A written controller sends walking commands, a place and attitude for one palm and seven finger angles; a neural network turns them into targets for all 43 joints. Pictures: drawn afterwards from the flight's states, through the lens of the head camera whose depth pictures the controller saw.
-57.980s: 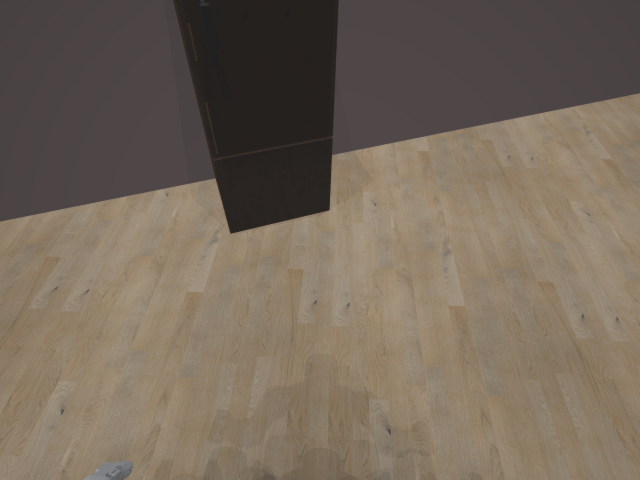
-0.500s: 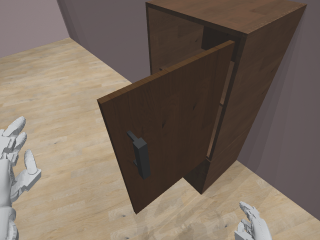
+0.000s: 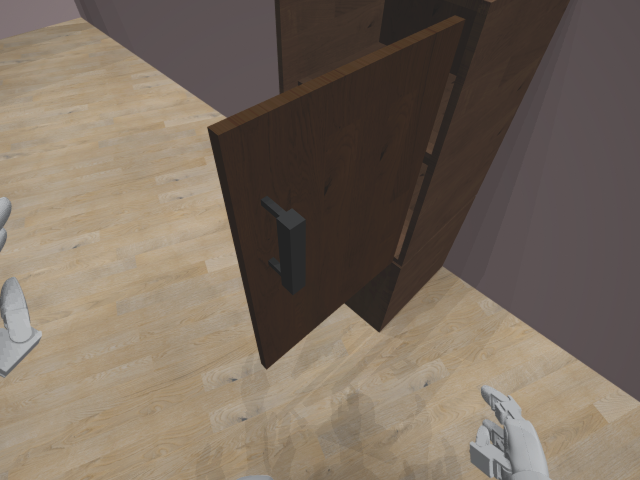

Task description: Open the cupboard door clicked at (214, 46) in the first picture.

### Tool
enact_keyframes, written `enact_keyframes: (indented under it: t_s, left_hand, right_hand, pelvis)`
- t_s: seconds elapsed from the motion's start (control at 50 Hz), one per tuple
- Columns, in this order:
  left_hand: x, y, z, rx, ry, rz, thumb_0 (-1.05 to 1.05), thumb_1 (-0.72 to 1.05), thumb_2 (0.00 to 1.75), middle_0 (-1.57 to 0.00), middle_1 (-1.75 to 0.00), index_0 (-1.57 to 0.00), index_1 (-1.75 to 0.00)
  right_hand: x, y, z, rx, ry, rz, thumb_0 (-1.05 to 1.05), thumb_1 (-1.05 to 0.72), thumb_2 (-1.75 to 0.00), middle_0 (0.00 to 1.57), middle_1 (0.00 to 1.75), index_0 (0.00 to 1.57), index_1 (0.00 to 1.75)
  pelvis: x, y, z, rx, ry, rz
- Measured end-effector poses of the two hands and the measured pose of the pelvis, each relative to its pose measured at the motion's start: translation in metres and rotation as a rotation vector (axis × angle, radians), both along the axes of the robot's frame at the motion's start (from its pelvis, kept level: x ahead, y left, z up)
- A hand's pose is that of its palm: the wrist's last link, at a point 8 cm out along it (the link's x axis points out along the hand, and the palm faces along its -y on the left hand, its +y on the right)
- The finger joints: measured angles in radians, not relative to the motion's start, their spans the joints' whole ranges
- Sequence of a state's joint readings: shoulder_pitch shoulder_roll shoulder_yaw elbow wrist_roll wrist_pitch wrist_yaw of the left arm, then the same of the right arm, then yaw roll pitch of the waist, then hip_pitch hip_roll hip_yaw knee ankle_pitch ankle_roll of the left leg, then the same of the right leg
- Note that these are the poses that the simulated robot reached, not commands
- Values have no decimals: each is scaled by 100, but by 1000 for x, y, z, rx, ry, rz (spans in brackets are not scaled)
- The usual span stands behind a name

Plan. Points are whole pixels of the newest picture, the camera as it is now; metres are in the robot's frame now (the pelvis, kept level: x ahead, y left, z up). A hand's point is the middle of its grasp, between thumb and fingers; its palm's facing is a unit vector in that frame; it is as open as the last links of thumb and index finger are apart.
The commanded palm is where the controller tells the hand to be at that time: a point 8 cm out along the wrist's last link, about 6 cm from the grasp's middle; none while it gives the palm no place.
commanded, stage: step back with the hand held close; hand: left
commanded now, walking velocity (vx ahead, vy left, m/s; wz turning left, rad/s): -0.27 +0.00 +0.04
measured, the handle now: (282, 246) +0.38 +0.08 +0.07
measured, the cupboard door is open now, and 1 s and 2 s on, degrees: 88 88 88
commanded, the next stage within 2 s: stop stepping back and stand still in 0.42 s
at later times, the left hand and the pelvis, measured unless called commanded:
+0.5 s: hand out of the picture +0.06 +0.28 +0.19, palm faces +0.55 -0.70 -0.45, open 7.4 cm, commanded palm -0.02 +0.31 +0.18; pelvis -0.12 -0.01 -0.01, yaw +7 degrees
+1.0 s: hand out of the picture -0.03 +0.24 +0.17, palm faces +0.40 -0.80 -0.45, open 7.4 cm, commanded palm -0.09 +0.29 +0.18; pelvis -0.23 -0.01 +0.01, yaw +1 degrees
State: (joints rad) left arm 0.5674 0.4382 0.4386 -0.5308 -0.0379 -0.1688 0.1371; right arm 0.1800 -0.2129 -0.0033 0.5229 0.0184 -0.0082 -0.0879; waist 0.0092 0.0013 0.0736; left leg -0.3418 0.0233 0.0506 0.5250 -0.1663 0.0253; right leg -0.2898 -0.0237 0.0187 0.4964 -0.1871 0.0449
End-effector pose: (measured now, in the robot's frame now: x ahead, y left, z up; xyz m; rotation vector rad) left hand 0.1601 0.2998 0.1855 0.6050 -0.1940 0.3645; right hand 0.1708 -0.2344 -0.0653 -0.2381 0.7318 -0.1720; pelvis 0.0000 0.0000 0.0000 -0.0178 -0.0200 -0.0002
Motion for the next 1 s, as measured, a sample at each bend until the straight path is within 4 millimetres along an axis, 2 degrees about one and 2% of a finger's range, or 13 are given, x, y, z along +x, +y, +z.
enact_keyframes:
  t_s: [0.2,0.3,0.4,0.48,0.58,0.62,0.66,0.74,0.84,0.92,1.0]
  left_hand:
    - [-63,1,-9,-15,-72,77,2,89,90,-21,-30,-22,-30]
    - [-85,2,-9,-33,-131,44,2,89,90,-21,-30,-22,-30]
    - [-103,13,6,30,-188,41,2,88,90,-21,-30,-22,-30]
    - [-135,15,18,51,-223,72,2,89,90,-21,-30,-22,-30]
    - [-185,-4,10,57,-161,84,1,89,90,-21,-30,-21,-30]
    - [-200,-11,7,33,-127,77,1,89,90,-21,-30,-21,-30]
    - [-211,-11,8,12,-96,85,1,88,90,-21,-30,-22,-30]
    - [-218,5,2,-35,-72,136,1,88,90,-21,-30,-22,-30]
    - [-209,18,-12,-115,-115,134,1,89,90,-21,-30,-22,-30]
    - [-212,3,-9,-114,-102,47,2,89,90,-21,-30,-21,-30]
    - [-230,-18,5,-50,-85,-33,2,89,90,-21,-30,-21,-30]
  right_hand:
    - [-47,8,-19,12,7,68,1,-91,-90,21,30,21,30]
    - [-74,7,-24,-27,31,64,1,-91,-90,21,30,21,30]
    - [-101,15,-24,-19,9,55,1,-91,-90,20,29,21,30]
    - [-119,22,-22,35,6,84,1,-91,-90,20,30,21,30]
    - [-130,23,-31,77,-39,153,1,-90,-90,21,30,21,30]
    - [-140,21,-32,67,-5,174,1,-91,-90,21,30,21,30]
    - [-153,20,-28,64,31,171,1,-91,-90,21,30,21,30]
    - [-175,14,-11,33,11,127,1,-91,-90,21,30,21,30]
    - [-196,4,-2,-16,-56,78,1,-91,-90,21,30,21,30]
    - [-224,1,10,-12,-95,46,1,-91,-90,20,29,21,30]
    - [-255,-4,12,13,-80,10,1,-91,-90,20,30,21,30]
  pelvis:
    - [-44,-4,-11,-9,-14,52]
    - [-67,4,-18,-10,-32,48]
    - [-94,3,-17,-66,-36,88]
    - [-115,-6,-14,-67,0,115]
    - [-152,-17,-23,-8,51,82]
    - [-164,-16,-17,-11,33,78]
    - [-168,-14,-8,12,37,67]
    - [-175,-11,2,43,40,40]
    - [-198,0,-3,37,15,53]
    - [-218,-3,1,37,-8,27]
    - [-230,-11,7,21,-6,12]
